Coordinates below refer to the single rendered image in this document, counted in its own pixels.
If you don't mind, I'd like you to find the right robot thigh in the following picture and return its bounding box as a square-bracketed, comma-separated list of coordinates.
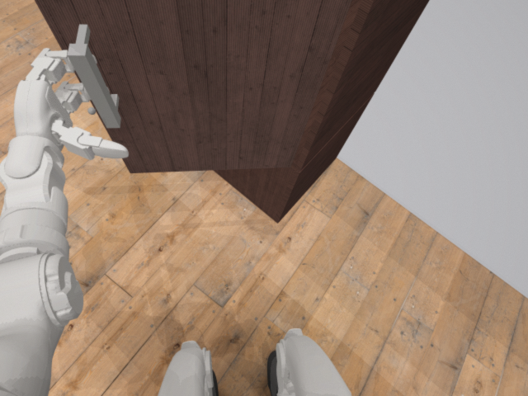
[276, 336, 351, 396]

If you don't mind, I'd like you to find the robot left forearm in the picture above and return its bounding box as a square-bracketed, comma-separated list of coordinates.
[0, 135, 69, 264]

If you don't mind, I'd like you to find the cupboard door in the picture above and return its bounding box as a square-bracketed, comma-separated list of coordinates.
[35, 0, 352, 173]

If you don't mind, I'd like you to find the left robot upper arm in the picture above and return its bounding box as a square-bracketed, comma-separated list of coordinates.
[0, 252, 83, 396]

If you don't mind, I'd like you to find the left robot thigh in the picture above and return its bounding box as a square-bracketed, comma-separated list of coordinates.
[158, 347, 214, 396]

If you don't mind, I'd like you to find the handle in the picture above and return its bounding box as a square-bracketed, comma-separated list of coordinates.
[67, 24, 121, 128]

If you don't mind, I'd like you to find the robot left hand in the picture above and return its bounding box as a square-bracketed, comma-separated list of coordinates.
[14, 48, 129, 160]

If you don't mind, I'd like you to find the robot thigh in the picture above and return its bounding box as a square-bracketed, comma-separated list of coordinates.
[276, 336, 351, 396]
[158, 347, 214, 396]

